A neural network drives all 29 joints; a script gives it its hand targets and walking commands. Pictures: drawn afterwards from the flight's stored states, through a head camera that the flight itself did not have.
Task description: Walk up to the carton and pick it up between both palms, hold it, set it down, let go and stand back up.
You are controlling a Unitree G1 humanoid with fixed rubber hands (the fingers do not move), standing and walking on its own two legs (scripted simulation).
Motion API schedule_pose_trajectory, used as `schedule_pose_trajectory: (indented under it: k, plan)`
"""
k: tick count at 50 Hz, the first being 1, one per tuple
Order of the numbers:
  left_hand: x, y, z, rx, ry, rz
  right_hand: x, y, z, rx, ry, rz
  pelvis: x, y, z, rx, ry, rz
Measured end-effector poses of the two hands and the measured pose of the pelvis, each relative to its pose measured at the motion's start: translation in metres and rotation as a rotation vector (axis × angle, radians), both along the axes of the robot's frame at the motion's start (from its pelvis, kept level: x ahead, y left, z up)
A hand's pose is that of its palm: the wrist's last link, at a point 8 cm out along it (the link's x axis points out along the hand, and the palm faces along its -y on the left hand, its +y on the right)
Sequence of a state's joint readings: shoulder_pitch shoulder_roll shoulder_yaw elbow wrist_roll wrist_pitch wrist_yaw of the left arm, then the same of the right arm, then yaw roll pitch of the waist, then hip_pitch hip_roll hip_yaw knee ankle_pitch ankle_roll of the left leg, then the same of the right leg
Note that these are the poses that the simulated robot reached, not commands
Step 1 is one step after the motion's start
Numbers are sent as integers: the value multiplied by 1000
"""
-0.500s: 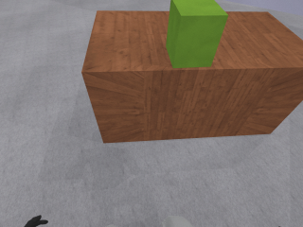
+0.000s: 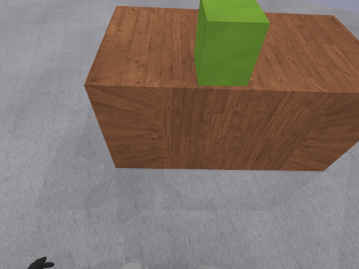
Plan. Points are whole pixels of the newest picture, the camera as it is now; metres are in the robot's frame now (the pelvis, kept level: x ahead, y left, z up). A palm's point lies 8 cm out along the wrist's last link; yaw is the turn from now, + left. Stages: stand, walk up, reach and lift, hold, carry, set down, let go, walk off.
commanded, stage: walk up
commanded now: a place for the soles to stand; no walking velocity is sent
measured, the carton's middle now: (225, 42) +0.89 -0.19 +0.04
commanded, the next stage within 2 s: none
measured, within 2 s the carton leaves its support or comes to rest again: neither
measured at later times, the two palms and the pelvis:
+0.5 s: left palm out of the picture +0.11 +0.27 -0.09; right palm out of the picture +0.09 -0.40 -0.08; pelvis +0.02 -0.06 +0.00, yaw +1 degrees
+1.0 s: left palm out of the picture +0.12 +0.28 -0.10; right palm out of the picture +0.11 -0.38 -0.08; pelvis +0.02 -0.04 -0.01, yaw +1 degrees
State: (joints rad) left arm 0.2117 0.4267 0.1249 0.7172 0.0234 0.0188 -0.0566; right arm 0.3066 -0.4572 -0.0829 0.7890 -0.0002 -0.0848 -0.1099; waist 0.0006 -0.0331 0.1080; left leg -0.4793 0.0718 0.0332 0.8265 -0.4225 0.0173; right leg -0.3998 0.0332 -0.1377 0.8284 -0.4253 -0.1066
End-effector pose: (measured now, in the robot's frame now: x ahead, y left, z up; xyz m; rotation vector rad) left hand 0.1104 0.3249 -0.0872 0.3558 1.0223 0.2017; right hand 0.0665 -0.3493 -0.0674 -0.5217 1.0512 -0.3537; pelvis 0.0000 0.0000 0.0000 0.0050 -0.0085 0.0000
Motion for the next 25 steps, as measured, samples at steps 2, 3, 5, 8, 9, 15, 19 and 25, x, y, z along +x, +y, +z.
schedule_pose_trajectory:
  k: [2, 3, 5, 8, 9, 15, 19, 25]
  plan:
    - [7, -3, -5, -3, -10, -12, -1, -3, -4, -10, -10, -12, 2, -1, -6, 8, -15, -7]
    - [11, -6, -5, -3, -18, -16, -2, -5, -5, -13, -14, -17, 3, -3, -7, 11, -22, -7]
    - [18, -12, -3, 1, -37, -20, -2, -12, -7, -16, -24, -23, 3, -9, -8, 18, -32, -9]
    - [22, -26, -1, 10, -43, -28, -4, -24, -11, -2, -28, -27, 4, -22, -10, 28, -35, -18]
    - [22, -31, -1, 14, -40, -30, -4, -29, -14, 11, -26, -27, 4, -28, -11, 33, -33, -22]
    - [2, -57, -12, 29, 26, -4, 3, -53, -32, 59, 6, -13, 9, -58, -18, 34, -39, -13]
    - [-2, -60, 0, 50, 50, 16, 15, -56, -23, 76, 22, 10, 16, -64, -6, 24, -25, 5]
    - [0, -56, -1, 53, 60, 34, 28, -52, -15, 66, 45, 29, 24, -61, -1, 9, 1, 22]
